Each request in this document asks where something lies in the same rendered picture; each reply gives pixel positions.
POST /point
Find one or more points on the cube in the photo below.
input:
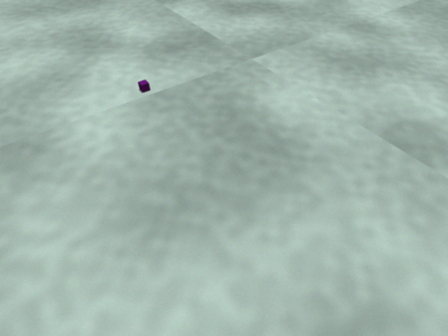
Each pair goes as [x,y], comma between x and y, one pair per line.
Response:
[144,86]

